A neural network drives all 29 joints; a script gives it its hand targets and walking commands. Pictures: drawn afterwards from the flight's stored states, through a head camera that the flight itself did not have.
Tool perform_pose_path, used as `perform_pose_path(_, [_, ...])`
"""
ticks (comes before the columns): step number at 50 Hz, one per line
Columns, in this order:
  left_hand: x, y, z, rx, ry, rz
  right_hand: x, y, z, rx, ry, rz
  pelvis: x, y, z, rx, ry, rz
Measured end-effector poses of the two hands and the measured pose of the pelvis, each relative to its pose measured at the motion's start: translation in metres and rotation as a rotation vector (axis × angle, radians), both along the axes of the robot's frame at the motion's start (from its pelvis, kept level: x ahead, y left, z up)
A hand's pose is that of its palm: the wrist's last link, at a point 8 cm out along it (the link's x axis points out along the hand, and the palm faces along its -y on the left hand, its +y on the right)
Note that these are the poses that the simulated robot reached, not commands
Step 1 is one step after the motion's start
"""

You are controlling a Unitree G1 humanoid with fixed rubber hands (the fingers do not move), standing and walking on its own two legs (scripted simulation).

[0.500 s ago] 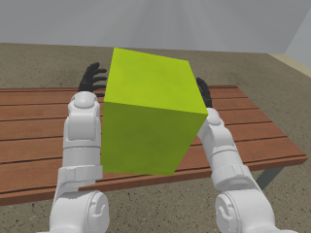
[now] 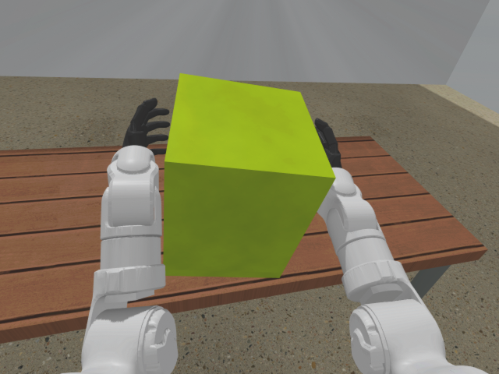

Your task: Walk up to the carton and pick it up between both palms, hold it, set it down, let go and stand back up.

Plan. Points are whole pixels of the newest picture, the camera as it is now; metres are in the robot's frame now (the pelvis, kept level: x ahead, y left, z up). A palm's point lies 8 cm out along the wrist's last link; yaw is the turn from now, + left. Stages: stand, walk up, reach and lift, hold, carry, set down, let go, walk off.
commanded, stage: reach and lift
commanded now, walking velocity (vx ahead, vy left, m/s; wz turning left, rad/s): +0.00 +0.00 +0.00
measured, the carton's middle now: (232, 182) +0.38 +0.00 +0.16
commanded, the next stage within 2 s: hold in 0.38 s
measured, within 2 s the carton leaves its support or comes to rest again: neither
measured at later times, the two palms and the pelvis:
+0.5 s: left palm (132, 143) +0.36 +0.15 +0.25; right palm (328, 162) +0.36 -0.14 +0.22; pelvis -0.01 +0.00 +0.00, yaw +0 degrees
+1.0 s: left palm (126, 139) +0.35 +0.15 +0.25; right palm (328, 156) +0.36 -0.14 +0.23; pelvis -0.01 +0.00 +0.00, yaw +0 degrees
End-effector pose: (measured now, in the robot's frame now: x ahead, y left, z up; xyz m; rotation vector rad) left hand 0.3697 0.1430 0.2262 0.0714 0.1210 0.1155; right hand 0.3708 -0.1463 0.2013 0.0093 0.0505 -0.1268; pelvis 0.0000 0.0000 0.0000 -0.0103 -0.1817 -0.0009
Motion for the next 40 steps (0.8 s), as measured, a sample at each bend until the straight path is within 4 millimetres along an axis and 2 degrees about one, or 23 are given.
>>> perform_pose_path(40, [-0.020,0.010,0.028,-0.016,-0.019,0.030,-0.011,0.010,0.030,0.016,-0.024,0.025,-0.010,0.002,0.000,-0.001,-0.002,0.000])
